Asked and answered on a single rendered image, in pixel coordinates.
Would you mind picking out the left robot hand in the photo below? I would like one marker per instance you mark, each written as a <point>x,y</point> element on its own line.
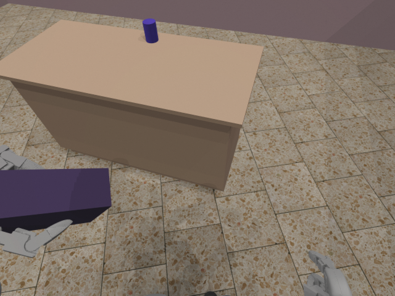
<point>21,241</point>

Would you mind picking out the sponge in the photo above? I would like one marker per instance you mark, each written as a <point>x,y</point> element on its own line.
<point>38,199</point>

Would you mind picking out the table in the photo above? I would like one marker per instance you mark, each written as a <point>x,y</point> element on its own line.
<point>174,107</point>

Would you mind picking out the right robot hand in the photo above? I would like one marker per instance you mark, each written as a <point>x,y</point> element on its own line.
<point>333,284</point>

